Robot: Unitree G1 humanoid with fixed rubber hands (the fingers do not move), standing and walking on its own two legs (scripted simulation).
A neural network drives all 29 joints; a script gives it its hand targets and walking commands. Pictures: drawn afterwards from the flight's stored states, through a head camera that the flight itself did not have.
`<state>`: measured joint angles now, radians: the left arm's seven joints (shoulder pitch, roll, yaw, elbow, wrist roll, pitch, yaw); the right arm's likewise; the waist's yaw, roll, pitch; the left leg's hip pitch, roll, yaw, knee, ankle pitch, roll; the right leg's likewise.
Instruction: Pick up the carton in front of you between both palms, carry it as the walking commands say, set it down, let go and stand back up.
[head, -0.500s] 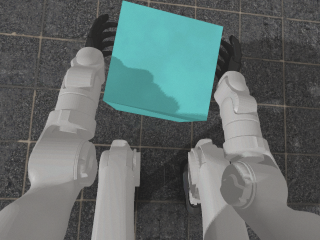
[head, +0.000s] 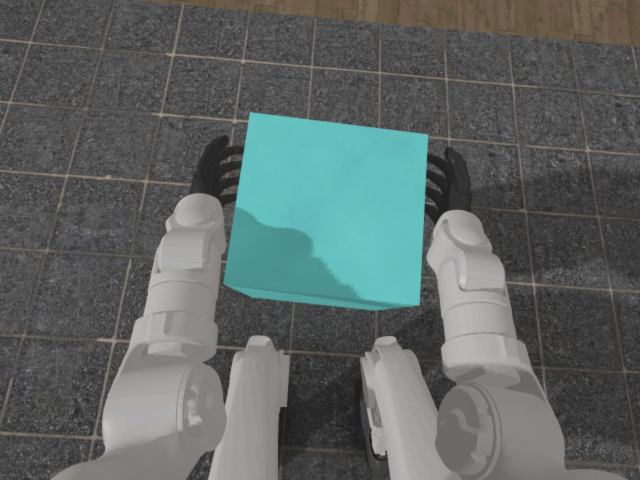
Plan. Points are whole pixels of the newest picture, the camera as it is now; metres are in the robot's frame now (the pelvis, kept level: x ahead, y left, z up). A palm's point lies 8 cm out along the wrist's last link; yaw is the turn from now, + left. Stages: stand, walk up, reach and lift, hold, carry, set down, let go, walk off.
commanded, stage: reach and lift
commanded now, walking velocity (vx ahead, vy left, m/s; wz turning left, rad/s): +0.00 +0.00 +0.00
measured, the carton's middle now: (324, 230) +0.44 +0.01 -0.13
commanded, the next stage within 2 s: hold in 1.98 s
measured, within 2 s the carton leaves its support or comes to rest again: neither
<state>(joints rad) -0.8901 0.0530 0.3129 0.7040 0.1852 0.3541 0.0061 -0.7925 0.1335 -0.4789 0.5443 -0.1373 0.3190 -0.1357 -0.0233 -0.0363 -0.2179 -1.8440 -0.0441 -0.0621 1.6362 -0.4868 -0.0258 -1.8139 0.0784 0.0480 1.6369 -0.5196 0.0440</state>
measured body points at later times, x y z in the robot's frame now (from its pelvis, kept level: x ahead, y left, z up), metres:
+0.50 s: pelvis +0.05 +0.00 +0.14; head +0.15 +0.02 +0.58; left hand +0.42 +0.16 +0.10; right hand +0.42 -0.15 +0.11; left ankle +0.10 +0.12 -0.50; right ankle +0.09 -0.13 -0.50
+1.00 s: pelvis +0.08 -0.01 +0.24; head +0.06 +0.00 +0.68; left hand +0.38 +0.15 +0.25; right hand +0.40 -0.15 +0.25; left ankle +0.10 +0.12 -0.50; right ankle +0.09 -0.13 -0.50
